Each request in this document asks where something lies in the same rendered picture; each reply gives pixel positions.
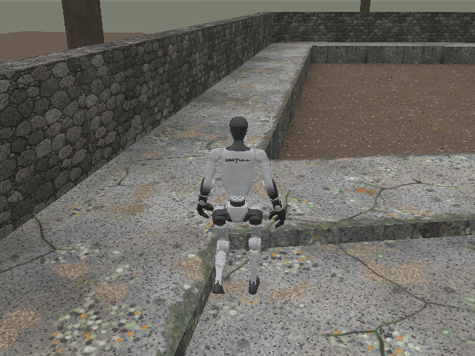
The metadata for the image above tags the left robot upper arm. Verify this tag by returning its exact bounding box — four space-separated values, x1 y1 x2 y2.
203 148 223 189

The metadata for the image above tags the left robot foot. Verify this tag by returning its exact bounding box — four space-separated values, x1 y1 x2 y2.
212 283 225 294

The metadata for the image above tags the robot right hand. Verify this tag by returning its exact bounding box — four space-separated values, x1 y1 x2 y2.
269 208 286 228

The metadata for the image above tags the right robot upper arm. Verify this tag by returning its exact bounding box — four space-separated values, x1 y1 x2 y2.
254 149 274 191

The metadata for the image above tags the robot right forearm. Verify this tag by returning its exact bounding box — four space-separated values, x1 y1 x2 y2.
267 179 283 211

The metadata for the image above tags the robot left hand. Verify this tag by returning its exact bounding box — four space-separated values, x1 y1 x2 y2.
197 203 214 218

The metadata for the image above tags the robot left forearm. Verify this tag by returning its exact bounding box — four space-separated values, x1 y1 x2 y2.
198 177 211 205

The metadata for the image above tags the right robot shin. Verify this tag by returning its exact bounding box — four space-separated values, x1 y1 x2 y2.
249 238 261 285

